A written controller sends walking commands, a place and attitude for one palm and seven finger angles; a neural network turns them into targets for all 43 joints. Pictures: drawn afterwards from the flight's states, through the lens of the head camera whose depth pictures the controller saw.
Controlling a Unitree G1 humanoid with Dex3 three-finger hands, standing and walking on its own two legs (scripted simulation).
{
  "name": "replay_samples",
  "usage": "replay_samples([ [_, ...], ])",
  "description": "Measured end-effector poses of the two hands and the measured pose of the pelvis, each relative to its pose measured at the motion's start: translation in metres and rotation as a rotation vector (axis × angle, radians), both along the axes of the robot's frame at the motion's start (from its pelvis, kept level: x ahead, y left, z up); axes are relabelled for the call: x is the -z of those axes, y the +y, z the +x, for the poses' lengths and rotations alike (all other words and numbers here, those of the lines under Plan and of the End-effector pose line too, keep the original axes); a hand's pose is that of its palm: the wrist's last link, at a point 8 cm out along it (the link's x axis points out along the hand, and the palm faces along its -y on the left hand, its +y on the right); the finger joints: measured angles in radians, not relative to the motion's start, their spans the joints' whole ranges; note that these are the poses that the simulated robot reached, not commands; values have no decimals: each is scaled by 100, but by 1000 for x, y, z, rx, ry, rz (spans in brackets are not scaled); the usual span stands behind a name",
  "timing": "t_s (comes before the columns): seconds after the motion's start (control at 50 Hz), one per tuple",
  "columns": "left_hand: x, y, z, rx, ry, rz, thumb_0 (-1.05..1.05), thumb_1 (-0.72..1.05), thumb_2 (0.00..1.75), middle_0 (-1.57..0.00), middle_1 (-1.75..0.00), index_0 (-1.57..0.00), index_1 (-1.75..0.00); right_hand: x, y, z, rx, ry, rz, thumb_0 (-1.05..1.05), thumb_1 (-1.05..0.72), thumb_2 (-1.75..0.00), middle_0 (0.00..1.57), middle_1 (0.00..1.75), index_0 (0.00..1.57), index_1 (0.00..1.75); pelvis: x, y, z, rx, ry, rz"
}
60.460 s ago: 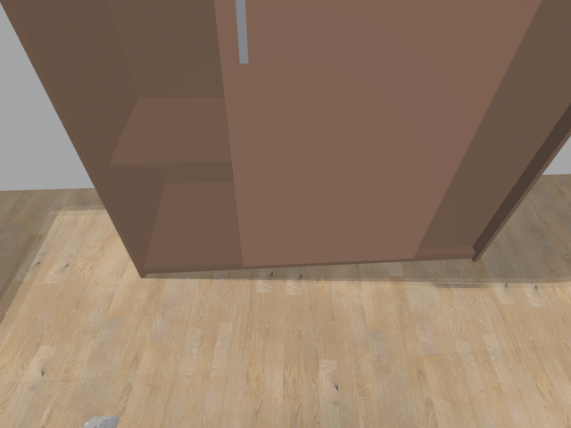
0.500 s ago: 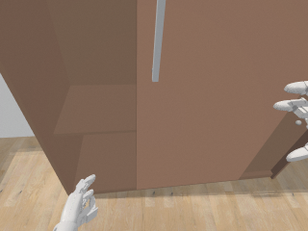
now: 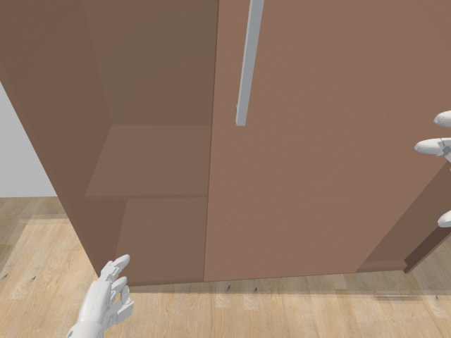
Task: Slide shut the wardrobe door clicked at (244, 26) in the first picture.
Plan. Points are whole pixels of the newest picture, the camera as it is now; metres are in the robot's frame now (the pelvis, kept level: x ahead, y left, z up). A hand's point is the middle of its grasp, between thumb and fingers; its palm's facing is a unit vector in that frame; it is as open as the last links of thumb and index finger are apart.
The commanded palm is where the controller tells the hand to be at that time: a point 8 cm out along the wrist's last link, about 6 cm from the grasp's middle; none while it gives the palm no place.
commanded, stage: raise the hand with hooked fingers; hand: right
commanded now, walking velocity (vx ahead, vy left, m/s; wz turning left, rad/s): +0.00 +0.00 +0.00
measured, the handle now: (246, 64) +0.54 -0.02 +0.27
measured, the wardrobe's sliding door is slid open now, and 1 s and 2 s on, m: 0.41 0.41 0.41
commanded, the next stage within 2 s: move the hooked fingers beside the handle in 0.10 s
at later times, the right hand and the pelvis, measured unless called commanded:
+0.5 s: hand (420, 154) +0.30 -0.25 +0.26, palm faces -0.05 +0.99 -0.14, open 14.0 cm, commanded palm +0.28 -0.29 +0.27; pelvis +0.00 -0.01 +0.00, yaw -1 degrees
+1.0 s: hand (365, 126) +0.36 -0.19 +0.26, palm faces -0.07 +1.00 -0.06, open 14.0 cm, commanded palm +0.35 -0.24 +0.26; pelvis +0.00 +0.00 +0.00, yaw +1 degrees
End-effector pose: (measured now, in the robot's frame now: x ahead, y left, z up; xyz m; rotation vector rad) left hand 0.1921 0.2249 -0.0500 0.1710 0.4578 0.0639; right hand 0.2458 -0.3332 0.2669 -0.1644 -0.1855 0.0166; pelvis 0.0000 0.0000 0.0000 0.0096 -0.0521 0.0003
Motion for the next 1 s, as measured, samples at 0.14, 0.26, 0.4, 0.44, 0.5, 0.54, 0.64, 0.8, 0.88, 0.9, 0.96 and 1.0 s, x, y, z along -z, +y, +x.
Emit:
replay_samples([
  [0.14, 1, -9, 6, 12, 1, -13, 1, 90, 89, -20, -30, -20, -30, -2, -2, 4, 8, 20, -14, -1, 51, -30, 31, 120, 30, 120, 0, -2, 2, 5, 2, -2],
  [0.26, 2, -15, 9, 22, 5, -23, 1, 90, 89, -20, -30, -20, -30, -5, -2, 4, -3, 12, -15, -1, 51, -30, 31, 120, 30, 120, -1, -4, 4, 6, 5, -3],
  [0.4, 6, -19, 9, 33, 27, -17, 1, 90, 89, -20, -30, -20, -30, 1, 11, 18, -18, 19, 14, -1, 51, -30, 30, 120, 30, 120, 0, -6, 1, 15, 3, -2],
  [0.44, 6, -19, 8, 30, 29, -18, 1, 90, 89, -20, -30, -20, -30, 2, 19, 24, -32, 19, 15, -1, 51, -30, 30, 120, 30, 120, 0, -6, 1, 14, 3, -3],
  [0.5, 6, -19, 6, 20, 33, -20, 1, 90, 89, -20, -30, -20, -30, 2, 28, 33, -49, 15, 27, -1, 51, -30, 30, 120, 30, 120, -1, -6, 1, 9, 3, -4],
  [0.54, 6, -19, 5, 13, 36, -21, 1, 90, 89, -20, -30, -20, -30, 1, 32, 40, -49, 14, 36, -1, 51, -30, 31, 120, 30, 120, -1, -6, 0, 6, 3, -5],
  [0.64, 9, -15, 0, -6, 53, -22, 1, 90, 89, -20, -30, -20, -30, 0, 41, 55, -43, 24, 56, -1, 51, -30, 31, 120, 30, 120, -1, -6, 1, -1, 4, -7],
  [0.8, 15, -4, -10, -38, 100, -6, 1, 90, 89, -20, -30, -20, -30, 3, 60, 77, -54, 46, 72, -1, 51, -30, 30, 120, 30, 120, 0, -5, 1, -4, 6, -8],
  [0.88, 17, 0, -13, -55, 112, -5, 1, 90, 89, -20, -30, -20, -30, 2, 70, 84, -62, 37, 82, -1, 51, -30, 30, 120, 30, 120, -1, -5, 3, -10, 7, -10],
  [0.9, 17, 1, -14, -59, 114, -5, 1, 90, 89, -20, -30, -20, -30, 2, 73, 86, -62, 35, 83, -1, 51, -30, 30, 120, 30, 120, -1, -4, 3, -11, 6, -10],
  [0.96, 18, 3, -16, -67, 120, -5, 1, 90, 89, -20, -30, -20, -30, 1, 79, 91, -64, 37, 93, -1, 51, -30, 30, 120, 30, 120, -1, -4, 4, -12, 5, -11],
  [1.0, 19, 4, -17, -70, 128, -3, 1, 90, 89, -20, -30, -20, -30, 3, 83, 95, -65, 49, 102, -1, 51, -30, 30, 120, 30, 120, -1, -3, 4, -12, 6, -11],
])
